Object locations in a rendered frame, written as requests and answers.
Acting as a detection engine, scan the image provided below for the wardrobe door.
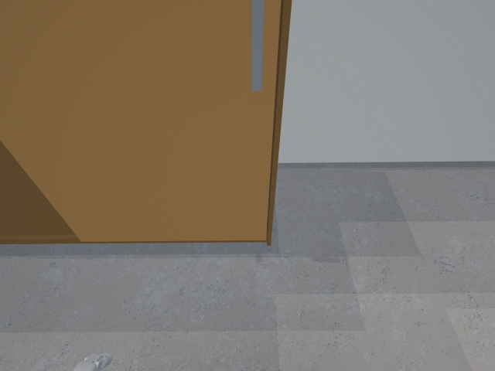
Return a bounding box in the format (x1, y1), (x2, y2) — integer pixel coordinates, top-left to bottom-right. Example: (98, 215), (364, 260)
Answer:
(0, 141), (76, 236)
(0, 0), (281, 242)

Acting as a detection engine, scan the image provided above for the left robot hand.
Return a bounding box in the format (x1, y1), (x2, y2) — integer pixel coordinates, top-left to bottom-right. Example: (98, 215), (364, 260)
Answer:
(71, 353), (113, 371)

